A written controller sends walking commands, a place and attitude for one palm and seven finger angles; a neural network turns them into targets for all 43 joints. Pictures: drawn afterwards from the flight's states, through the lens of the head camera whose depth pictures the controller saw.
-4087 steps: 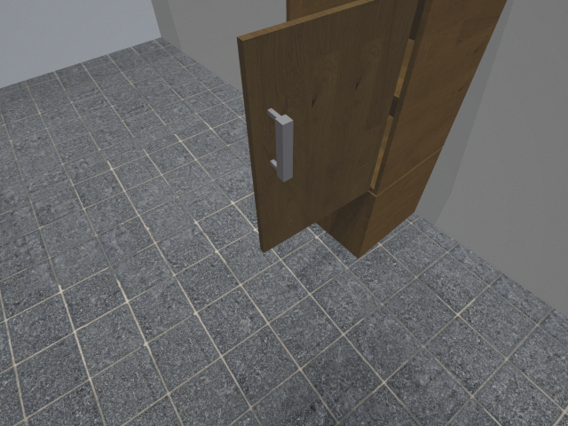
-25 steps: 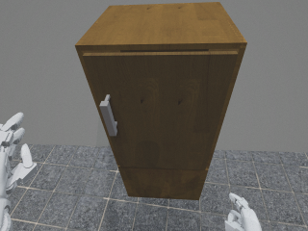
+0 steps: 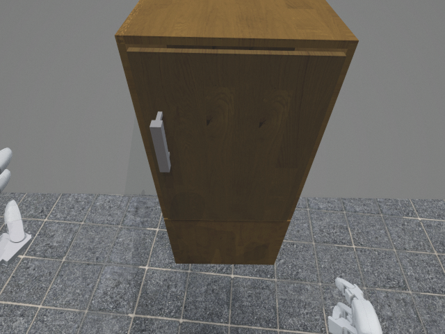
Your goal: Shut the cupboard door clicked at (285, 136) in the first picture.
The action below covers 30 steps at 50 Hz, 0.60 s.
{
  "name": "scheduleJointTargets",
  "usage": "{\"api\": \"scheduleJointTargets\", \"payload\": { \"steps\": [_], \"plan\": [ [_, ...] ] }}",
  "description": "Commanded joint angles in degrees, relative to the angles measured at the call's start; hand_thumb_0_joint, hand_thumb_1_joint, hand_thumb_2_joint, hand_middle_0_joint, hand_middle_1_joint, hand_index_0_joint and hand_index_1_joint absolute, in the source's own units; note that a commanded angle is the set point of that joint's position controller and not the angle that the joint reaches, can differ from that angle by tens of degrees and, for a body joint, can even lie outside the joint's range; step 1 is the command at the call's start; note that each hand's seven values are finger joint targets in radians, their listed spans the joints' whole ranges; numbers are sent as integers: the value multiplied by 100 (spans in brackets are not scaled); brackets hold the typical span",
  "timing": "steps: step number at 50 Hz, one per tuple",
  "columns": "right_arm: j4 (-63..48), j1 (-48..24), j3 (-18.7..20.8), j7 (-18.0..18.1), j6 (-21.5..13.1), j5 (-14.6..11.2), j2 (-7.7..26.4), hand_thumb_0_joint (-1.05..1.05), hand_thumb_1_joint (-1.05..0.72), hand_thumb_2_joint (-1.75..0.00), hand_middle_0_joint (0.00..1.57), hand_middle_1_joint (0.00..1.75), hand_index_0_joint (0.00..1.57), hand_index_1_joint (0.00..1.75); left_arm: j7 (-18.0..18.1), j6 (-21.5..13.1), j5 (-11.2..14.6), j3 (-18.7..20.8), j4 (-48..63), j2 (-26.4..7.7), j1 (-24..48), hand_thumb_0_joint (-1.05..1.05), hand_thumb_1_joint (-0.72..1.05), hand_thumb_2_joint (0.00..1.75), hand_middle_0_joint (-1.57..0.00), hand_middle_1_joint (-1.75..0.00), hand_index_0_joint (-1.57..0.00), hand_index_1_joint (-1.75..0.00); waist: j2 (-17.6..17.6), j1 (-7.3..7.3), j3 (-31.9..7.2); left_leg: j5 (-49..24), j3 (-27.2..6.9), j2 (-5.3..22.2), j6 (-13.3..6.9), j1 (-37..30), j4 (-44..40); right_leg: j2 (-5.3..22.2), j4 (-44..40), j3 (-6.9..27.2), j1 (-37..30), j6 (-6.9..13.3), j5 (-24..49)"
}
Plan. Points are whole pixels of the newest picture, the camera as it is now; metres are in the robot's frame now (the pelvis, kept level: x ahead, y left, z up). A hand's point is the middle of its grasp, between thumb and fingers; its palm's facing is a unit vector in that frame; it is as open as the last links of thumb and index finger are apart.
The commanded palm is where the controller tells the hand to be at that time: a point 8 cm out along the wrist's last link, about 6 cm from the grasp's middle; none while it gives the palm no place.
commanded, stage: step back with the hand held close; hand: left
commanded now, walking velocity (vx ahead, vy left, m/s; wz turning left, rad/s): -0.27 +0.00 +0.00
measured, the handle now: (162, 142) +0.52 +0.18 +0.04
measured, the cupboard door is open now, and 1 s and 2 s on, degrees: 0 0 0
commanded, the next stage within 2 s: stop stepping back and stand still in 0.56 s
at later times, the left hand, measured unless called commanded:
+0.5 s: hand out of the picture +0.11 +0.28 +0.18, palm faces +0.48 -0.77 -0.42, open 7.4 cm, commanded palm +0.04 +0.32 +0.18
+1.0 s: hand out of the picture -0.03 +0.32 +0.19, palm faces +0.51 -0.77 -0.37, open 7.4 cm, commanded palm -0.09 +0.35 +0.18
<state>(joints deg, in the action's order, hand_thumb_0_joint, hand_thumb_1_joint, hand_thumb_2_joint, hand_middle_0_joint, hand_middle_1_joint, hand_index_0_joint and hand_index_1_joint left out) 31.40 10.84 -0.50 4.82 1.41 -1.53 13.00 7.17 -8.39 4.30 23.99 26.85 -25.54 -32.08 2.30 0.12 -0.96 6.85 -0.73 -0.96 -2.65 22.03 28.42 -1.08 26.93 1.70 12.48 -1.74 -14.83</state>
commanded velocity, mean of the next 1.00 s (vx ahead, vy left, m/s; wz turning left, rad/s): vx -0.15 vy -0.03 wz -0.04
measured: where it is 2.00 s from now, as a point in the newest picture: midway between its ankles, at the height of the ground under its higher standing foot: outside the picture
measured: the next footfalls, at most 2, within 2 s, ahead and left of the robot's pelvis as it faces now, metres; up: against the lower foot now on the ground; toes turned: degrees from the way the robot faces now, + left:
left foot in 0.76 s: -0.03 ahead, +0.12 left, +0.00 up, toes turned +7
right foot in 1.06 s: -0.21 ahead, -0.05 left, +0.00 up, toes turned +2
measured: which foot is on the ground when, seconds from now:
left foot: down 0.00-0.62, up 0.64-0.74, down 0.76-1.00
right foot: down 0.00-0.78, up 0.80-1.00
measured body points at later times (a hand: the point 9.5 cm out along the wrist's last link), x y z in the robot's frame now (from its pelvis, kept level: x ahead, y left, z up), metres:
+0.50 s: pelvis -0.09 +0.01 -0.01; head -0.09 +0.03 +0.44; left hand +0.08 +0.32 +0.20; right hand +0.09 -0.22 -0.08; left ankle +0.09 +0.09 -0.73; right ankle -0.02 -0.14 -0.72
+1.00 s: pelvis -0.20 +0.04 +0.01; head -0.22 +0.07 +0.46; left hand -0.06 +0.36 +0.21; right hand -0.03 -0.16 -0.06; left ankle -0.08 +0.12 -0.73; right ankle -0.23 -0.06 -0.71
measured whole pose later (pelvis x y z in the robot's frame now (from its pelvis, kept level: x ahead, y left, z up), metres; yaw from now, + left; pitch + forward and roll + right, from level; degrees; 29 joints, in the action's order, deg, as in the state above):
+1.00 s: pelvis -0.20 +0.04 +0.01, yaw +5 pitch -1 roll -4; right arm 35.9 15.2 -1.9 1.9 -6.9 0.3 7.5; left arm 9.5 -9.1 3.1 24.3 32.9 -24.0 -31.6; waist -1.0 -0.6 -1.6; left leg 9.1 3.8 2.3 -1.0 21.6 23.5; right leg -5.7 36.0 -4.2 12.2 0.4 -25.6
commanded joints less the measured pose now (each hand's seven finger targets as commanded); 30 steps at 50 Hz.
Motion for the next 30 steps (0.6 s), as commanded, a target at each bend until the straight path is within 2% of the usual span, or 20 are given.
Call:
{"api": "scheduleJointTargets", "payload": {
  "steps": [1,3,4,7,8,9,12,13,14,17,18,19,20,22,23,25,27,28,29,30],
  "plan": [
    [-853,-559,322,77,-476,51,835,0,-90,-90,20,30,20,30,180,-524,-85,789,1062,-881,308,0,90,90,-20,-30,-20,-30,626,17,-356,2847,-1030,856,-238,1134,-1444,-57,188,-23,-839,111,-354],
    [-821,-537,353,84,-572,76,874,0,-90,-90,20,30,20,30,195,-591,-124,905,1231,-1033,389,0,90,90,-20,-30,-20,-30,721,31,-466,2975,-1069,875,-256,1257,-1428,-89,297,6,-932,127,-361],
    [-797,-456,326,71,-599,77,800,0,-90,-90,20,30,20,30,200,-603,-109,780,1260,-860,366,0,90,90,-20,-30,-20,-30,617,9,-507,2831,-1024,819,-226,1188,-1305,-35,274,25,-862,159,-357],
    [-736,-405,341,35,-705,114,778,0,-90,-90,20,30,20,30,234,-666,-124,778,1458,-893,402,0,90,90,-20,-30,-20,-30,421,-4,-492,2676,-806,660,-108,838,-870,145,-74,203,-241,281,-855],
    [-687,-390,362,40,-732,140,810,0,-90,-90,20,30,20,30,262,-677,-124,938,1536,-1104,384,0,90,90,-20,-30,-20,-30,351,-3,-547,2536,-741,627,-61,613,-738,185,-203,261,-23,309,-986],
    [-667,-371,313,28,-749,138,716,0,-90,-90,20,30,20,30,263,-681,-102,699,1544,-853,419,0,90,90,-20,-30,-20,-30,279,-37,-507,2363,-710,585,-16,426,-619,276,-298,285,226,353,-1085],
    [-560,-349,324,32,-792,155,698,0,-90,-90,20,30,20,30,332,-704,-104,709,1410,-899,495,0,90,90,-20,-30,-20,-30,0,-56,-382,2146,-554,476,88,-36,-184,443,-665,480,968,438,-1588],
    [-504,-383,345,57,-805,197,751,0,-90,-90,20,30,20,30,360,-717,-90,900,1342,-1119,488,0,90,90,-20,-30,-20,-30,-25,-48,-342,2005,-513,476,115,-175,-125,457,-776,549,1168,439,-1595],
    [-477,-345,288,52,-795,180,653,0,-90,-90,20,30,20,30,361,-715,-95,660,1255,-876,535,0,90,90,-20,-30,-20,-30,-111,-81,-297,1858,-521,484,122,-174,-78,518,-738,474,1193,439,-1462],
    [-435,-337,306,53,-806,166,706,0,-90,-90,20,30,20,30,397,-766,-114,643,1149,-932,714,0,90,90,-20,-30,-20,-30,-70,-103,-126,2053,-514,480,146,-195,72,517,-826,489,1589,416,-1809],
    [-421,-374,330,69,-824,176,759,0,-90,-90,20,30,20,30,401,-783,-112,758,1175,-1084,717,0,90,90,-20,-30,-20,-30,76,-102,-139,2152,-607,533,142,-171,-135,392,-735,389,1555,372,-1787],
    [-460,-369,285,59,-838,155,687,0,-90,-90,20,30,20,30,381,-806,-109,608,1245,-916,744,0,90,90,-20,-30,-20,-30,109,-115,-160,2275,-775,645,103,4,-454,267,-482,196,1332,311,-1659],
    [-497,-427,300,61,-866,145,730,0,-90,-90,20,30,20,30,363,-838,-117,642,1360,-953,794,0,90,90,-20,-30,-20,-30,409,-99,-191,2559,-953,787,44,299,-874,50,-146,87,978,230,-1468],
    [-543,-506,343,62,-919,156,794,0,-90,-90,20,30,20,30,327,-916,-134,859,1510,-1024,707,0,90,90,-20,-30,-20,-30,1101,-25,-470,3339,-1540,1296,-205,1330,-1801,-366,1097,-129,-333,136,-817],
    [-543,-560,393,59,-936,194,812,0,-90,-90,20,30,20,30,304,-960,-128,1089,1531,-1257,657,0,90,90,-20,-30,-20,-30,1184,37,-631,3442,-1695,1464,-264,1457,-1961,-495,1457,-141,-551,130,-771],
    [-567,-538,436,-17,-953,212,721,0,-90,-90,20,30,20,30,217,-1004,-82,1071,1619,-1158,503,0,90,90,-20,-30,-20,-30,1085,45,-861,3261,-1367,1462,-212,1464,-1768,-473,1546,-178,-723,223,-890],
    [-554,-494,449,-106,-958,188,639,0,-90,-90,20,30,20,30,191,-1004,6,1136,1603,-1163,71,0,90,90,-20,-30,-20,-30,1010,31,-950,2814,-877,1260,-28,1005,-1313,-270,903,-153,-387,369,-1075],
    [-539,-475,470,-125,-958,205,640,0,-90,-90,20,30,20,30,215,-1000,40,1336,1590,-1370,-122,0,90,90,-20,-30,-20,-30,909,27,-945,2527,-588,1135,66,661,-946,-72,407,65,-48,448,-1163],
    [-496,-419,411,-155,-937,201,507,0,-90,-90,20,30,20,30,206,-1044,71,1142,1629,-1222,-21,0,90,90,-20,-30,-20,-30,491,-35,-807,2127,-275,856,250,282,-289,313,-256,490,541,616,-1283],
    [-420,-326,454,-163,-911,149,543,0,-90,-90,20,30,20,30,216,-1034,7,1049,1620,-1237,125,0,90,90,-20,-30,-20,-30,-380,-73,-752,1823,209,387,500,-561,1056,857,-963,1210,1766,843,-2117]
  ]
}}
